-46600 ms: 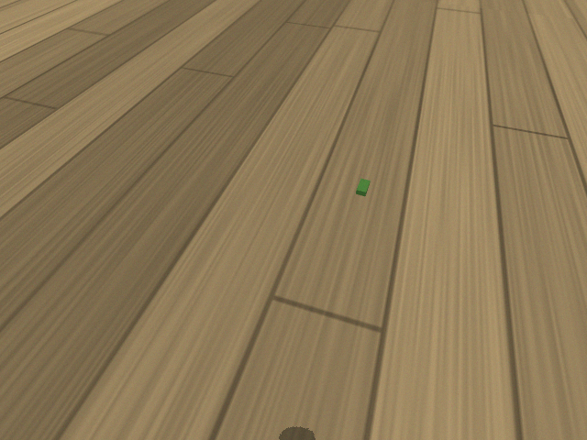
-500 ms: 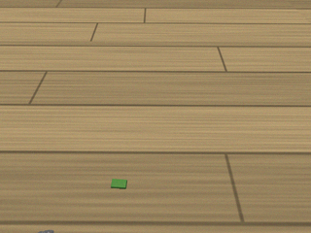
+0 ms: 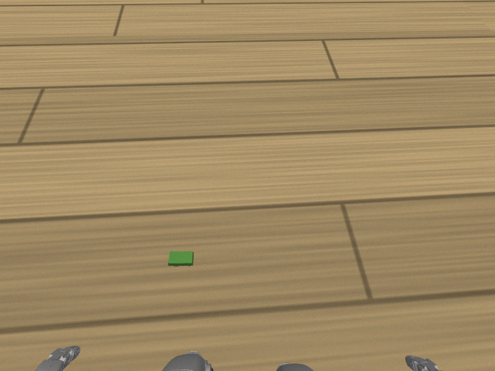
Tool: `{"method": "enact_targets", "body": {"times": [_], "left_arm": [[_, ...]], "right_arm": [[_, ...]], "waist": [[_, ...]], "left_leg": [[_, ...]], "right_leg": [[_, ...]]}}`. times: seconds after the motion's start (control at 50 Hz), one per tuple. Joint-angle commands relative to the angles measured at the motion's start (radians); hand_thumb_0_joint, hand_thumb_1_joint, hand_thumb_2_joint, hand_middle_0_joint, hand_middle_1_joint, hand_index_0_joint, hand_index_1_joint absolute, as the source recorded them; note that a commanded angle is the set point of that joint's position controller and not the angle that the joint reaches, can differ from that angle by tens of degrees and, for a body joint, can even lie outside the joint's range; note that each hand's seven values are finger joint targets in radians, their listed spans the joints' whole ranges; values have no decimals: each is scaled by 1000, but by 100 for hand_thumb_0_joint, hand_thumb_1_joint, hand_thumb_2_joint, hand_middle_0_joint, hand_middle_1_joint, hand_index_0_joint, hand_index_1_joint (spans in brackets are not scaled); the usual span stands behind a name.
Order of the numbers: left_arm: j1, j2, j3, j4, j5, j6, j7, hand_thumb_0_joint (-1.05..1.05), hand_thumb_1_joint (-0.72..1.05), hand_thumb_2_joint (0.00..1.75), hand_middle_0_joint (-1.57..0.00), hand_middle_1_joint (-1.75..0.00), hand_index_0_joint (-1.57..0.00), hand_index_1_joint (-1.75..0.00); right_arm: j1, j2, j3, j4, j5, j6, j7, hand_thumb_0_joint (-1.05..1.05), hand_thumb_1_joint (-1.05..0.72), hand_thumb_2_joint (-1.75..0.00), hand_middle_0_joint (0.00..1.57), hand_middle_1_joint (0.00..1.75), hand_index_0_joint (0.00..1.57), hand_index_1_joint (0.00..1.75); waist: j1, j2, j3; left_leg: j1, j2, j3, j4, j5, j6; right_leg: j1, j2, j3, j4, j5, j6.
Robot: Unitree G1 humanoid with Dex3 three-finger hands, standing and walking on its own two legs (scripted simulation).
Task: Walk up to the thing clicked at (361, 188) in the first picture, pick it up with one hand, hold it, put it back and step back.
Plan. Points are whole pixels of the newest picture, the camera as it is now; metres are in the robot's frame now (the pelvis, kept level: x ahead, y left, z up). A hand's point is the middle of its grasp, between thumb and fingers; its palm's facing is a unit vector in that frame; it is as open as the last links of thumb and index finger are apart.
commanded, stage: step back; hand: left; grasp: from above
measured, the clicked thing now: (181, 258) +0.55 +0.24 -0.74
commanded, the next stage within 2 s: none
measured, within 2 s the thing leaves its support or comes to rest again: neither
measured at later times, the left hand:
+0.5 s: hand out of the picture -0.01 +0.29 -0.14, palm faces +0.05 -0.93 -0.37, open 7.4 cm
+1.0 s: hand out of the picture -0.19 +0.25 -0.12, palm faces +0.01 -0.91 -0.42, open 7.4 cm
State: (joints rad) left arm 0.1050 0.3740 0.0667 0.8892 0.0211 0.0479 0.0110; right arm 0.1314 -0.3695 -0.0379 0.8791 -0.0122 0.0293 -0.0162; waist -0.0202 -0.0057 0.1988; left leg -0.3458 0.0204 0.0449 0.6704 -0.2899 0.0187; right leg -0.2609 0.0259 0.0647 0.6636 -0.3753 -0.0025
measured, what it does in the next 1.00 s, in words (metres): walks backwards: left foot, then right foot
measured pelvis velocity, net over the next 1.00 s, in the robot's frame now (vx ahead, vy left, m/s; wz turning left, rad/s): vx -0.28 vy -0.02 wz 0.03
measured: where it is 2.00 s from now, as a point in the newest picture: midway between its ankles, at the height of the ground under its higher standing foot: outside the picture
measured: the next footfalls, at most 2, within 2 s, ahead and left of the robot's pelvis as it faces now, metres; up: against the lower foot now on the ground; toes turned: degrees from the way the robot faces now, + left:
left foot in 0.34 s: -0.07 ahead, +0.12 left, +0.00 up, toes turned +2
right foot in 0.76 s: -0.20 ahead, -0.14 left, +0.00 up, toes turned +1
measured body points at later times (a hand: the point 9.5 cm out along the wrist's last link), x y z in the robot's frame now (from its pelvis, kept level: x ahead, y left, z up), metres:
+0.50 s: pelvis -0.13 +0.02 +0.01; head -0.07 +0.05 +0.46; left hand -0.02 +0.34 -0.12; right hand -0.02 -0.29 -0.09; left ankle -0.11 +0.12 -0.72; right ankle -0.12 -0.13 -0.64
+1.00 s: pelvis -0.28 -0.02 +0.01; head -0.23 -0.04 +0.45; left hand -0.19 +0.29 -0.10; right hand -0.19 -0.34 -0.12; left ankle -0.30 +0.10 -0.66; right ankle -0.24 -0.14 -0.72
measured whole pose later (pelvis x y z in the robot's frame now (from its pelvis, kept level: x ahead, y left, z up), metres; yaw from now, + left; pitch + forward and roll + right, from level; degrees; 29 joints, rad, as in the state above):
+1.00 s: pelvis -0.28 -0.02 +0.01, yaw +2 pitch -2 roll +1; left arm 0.17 0.35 0.06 0.81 0.05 0.05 0.01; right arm 0.21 -0.42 -0.05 0.87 0.00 0.05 -0.02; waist 0.00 0.03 0.14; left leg -0.41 -0.09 -0.09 1.04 -0.50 -0.03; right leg -0.32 -0.03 0.01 0.63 -0.28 0.00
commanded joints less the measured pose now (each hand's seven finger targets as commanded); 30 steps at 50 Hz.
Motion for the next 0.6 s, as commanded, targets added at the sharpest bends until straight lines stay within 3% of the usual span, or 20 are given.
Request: {"method": "enact_targets", "body": {"times": [0.0, 0.02, 0.04, 0.06, 0.08, 0.1, 0.14, 0.18, 0.2, 0.24, 0.28, 0.3, 0.32, 0.34, 0.36, 0.4, 0.44, 0.48, 0.52, 0.58], "left_arm": [[88, 294, 91, -69, 10, -44, 9, 0, 90, 90, -20, -30, -20, -30], [40, 357, 97, -103, 13, -46, 9, 0, 90, 90, -20, -30, -20, -30], [9, 323, 93, -126, 10, -49, 10, 0, 90, 90, -20, -30, -20, -30], [-30, 263, 82, -135, -8, -46, 14, 0, 90, 90, -20, -30, -20, -30], [-75, 241, 73, -143, -3, -42, 17, 0, 90, 90, -20, -30, -20, -30], [-81, 235, 76, -150, 2, -39, 19, 0, 90, 90, -20, -30, -20, -30], [-41, 213, 72, -164, 9, -38, 21, 0, 90, 90, -20, -30, -20, -30], [11, 215, 71, -162, 13, -35, 24, 0, 90, 90, -20, -30, -20, -30], [9, 228, 74, -169, 15, -34, 28, 0, 90, 90, -20, -30, -20, -30], [18, 230, 71, -174, 9, -26, 27, 0, 90, 90, -20, -30, -20, -30], [-2, 244, 66, -185, -2, -14, 17, 0, 90, 90, -20, -30, -20, -30], [0, 233, 60, -187, -6, -6, 13, 0, 90, 90, -20, -30, -20, -30], [27, 199, 49, -191, -8, -1, 10, 0, 90, 90, -20, -30, -20, -30], [-21, 180, 48, -213, -15, -8, 17, 0, 90, 90, -20, -30, -20, -30], [-81, 214, 69, -203, 1, -9, 31, 0, 90, 90, -20, -30, -20, -30], [-13, 194, 65, -164, -17, -2, 30, 0, 90, 90, -20, -30, -20, -30], [64, 208, 70, -135, -16, -3, 26, 0, 90, 90, -20, -30, -20, -30], [92, 196, 73, -129, -9, -7, 21, 0, 90, 90, -20, -30, -20, -30], [62, 191, 71, -148, -3, -10, 18, 0, 90, 90, -20, -30, -20, -30], [59, 184, 63, -156, -4, -11, 14, 0, 90, 90, -20, -30, -20, -30]], "right_arm": [[-20, -185, -50, -84, 18, -4, -4, 0, -90, -90, 20, 30, 20, 30], [-49, -194, -60, -79, 15, 6, -17, 0, -90, -90, 20, 30, 20, 30], [-16, -226, -70, -63, 9, 11, -17, 0, -90, -90, 20, 30, 20, 30], [30, -222, -64, -45, 19, 12, -14, 0, -90, -90, 20, 30, 20, 30], [63, -213, -62, -29, 25, 8, -16, 0, -90, -90, 20, 30, 20, 30], [72, -215, -57, -24, 25, 3, -17, 0, -90, -90, 20, 30, 20, 30], [83, -213, -50, -29, 20, -3, -17, 0, -90, -90, 20, 30, 20, 30], [50, -203, -48, -51, 14, -4, -17, 0, -90, -90, 20, 30, 20, 30], [53, -204, -49, -60, 12, -4, -16, 0, -90, -90, 20, 30, 20, 30], [78, -198, -51, -53, 5, -10, -12, 0, -90, -90, 20, 30, 20, 30], [125, -186, -61, -30, -9, -18, -5, 0, -90, -90, 20, 30, 20, 30], [143, -190, -66, -25, -15, -23, -3, 0, -90, -90, 20, 30, 20, 30], [123, -249, -85, -36, -31, -27, -1, 0, -90, -90, 20, 30, 20, 30], [68, -370, -105, -61, -29, -24, 8, 0, -90, -90, 20, 30, 20, 30], [60, -392, -110, -70, -29, -28, 7, 0, -90, -90, 20, 30, 20, 30], [-21, -284, -77, -70, -27, -35, -7, 0, -90, -90, 20, 30, 20, 30], [-51, -259, -75, -89, -23, -36, -15, 0, -90, -90, 20, 30, 20, 30], [-16, -233, -71, -91, -20, -35, -14, 0, -90, -90, 20, 30, 20, 30], [43, -229, -74, -91, -16, -35, -19, 0, -90, -90, 20, 30, 20, 30], [60, -254, -86, -99, -13, -31, -20, 0, -90, -90, 20, 30, 20, 30]], "waist": [[36, -166, -247], [68, -276, -205], [44, -192, -174], [16, -104, -165], [-13, -110, -163], [-5, -136, -162], [26, -137, -198], [56, -165, -219], [54, -193, -227], [50, -201, -259], [18, -180, -269], [3, -140, -254], [13, 8, -249], [-5, 267, -220], [-54, 233, -194], [25, 81, -194], [57, 122, -185], [40, 115, -214], [-2, 114, -226], [-25, 152, -245]], "left_leg": [[-128, -47, -106, 141, -26, 9], [-91, -125, -126, 410, -349, -8], [-71, -113, -210, 539, -342, -18], [-72, -129, -241, 565, -268, -17], [-97, -144, -226, 559, -226, -22], [-90, -152, -203, 559, -209, -34], [-113, -139, -179, 474, -216, -45], [-133, -114, -156, 353, -247, -46], [-108, -82, -150, 270, -254, -43], [-50, -51, -112, 62, -223, -30], [94, -63, -41, -153, -47, -16], [161, -48, -57, -267, 91, -5], [231, 87, -263, -303, 146, 42], [166, 316, -532, -363, 289, 177], [35, 391, -626, -374, 344, 282], [103, 268, -379, -291, 477, 207], [134, 231, -300, -261, 486, 190], [251, 224, -286, -219, 561, 212], [320, 228, -283, -200, 600, 225], [350, 243, -274, -195, 544, 244]], "right_leg": [[166, -257, 317, -284, 346, -169], [-13, -437, 500, -343, 452, -333], [-66, -430, 484, -327, 478, -336], [-58, -342, 335, -298, 497, -287], [-34, -276, 231, -273, 511, -241], [-36, -253, 192, -258, 503, -220], [81, -233, 161, -222, 545, -218], [171, -252, 170, -203, 574, -228], [181, -278, 189, -190, 595, -230], [216, -266, 179, -144, 604, -209], [123, -229, 140, -73, 547, -168], [48, -205, 131, -51, 444, -130], [-97, -116, 98, 32, 238, -71], [-218, 75, -23, 208, -149, -21], [-170, 77, 115, 433, -293, -11], [-225, 92, 170, 582, -188, -30], [-246, 86, 148, 634, -126, -18], [-269, 79, 128, 601, -132, 20], [-277, 69, 110, 516, -146, 38], [-240, 45, 72, 350, -154, 45]]}}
